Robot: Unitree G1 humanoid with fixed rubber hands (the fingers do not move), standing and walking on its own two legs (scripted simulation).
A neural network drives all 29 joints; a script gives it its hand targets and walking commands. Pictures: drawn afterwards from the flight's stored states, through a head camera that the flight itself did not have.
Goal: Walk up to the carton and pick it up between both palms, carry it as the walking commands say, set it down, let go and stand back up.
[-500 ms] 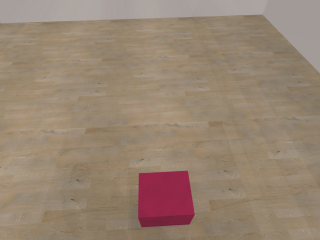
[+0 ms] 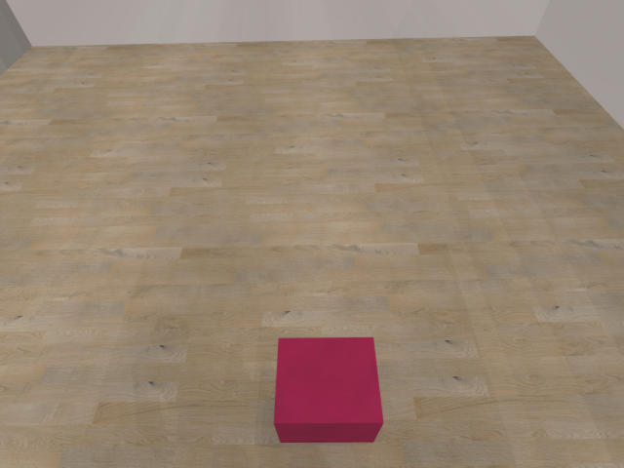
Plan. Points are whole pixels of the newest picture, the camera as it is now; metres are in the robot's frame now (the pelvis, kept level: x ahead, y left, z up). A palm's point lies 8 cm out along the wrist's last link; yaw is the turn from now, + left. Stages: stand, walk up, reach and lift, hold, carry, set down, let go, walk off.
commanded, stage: stand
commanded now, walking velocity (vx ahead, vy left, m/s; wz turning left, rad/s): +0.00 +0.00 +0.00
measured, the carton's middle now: (326, 390) +0.41 -0.01 -0.67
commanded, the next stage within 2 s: reach and lift in 0.14 s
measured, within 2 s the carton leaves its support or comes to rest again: neither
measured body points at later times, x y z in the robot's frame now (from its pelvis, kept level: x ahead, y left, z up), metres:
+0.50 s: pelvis -0.02 +0.01 -0.03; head +0.06 +0.00 +0.42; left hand +0.16 +0.21 -0.15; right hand +0.13 -0.24 -0.15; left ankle +0.00 +0.13 -0.74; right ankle -0.02 -0.09 -0.74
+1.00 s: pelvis -0.09 +0.02 -0.09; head +0.06 +0.00 +0.33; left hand +0.22 +0.22 -0.19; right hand +0.23 -0.25 -0.18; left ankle +0.00 +0.13 -0.74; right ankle -0.02 -0.09 -0.74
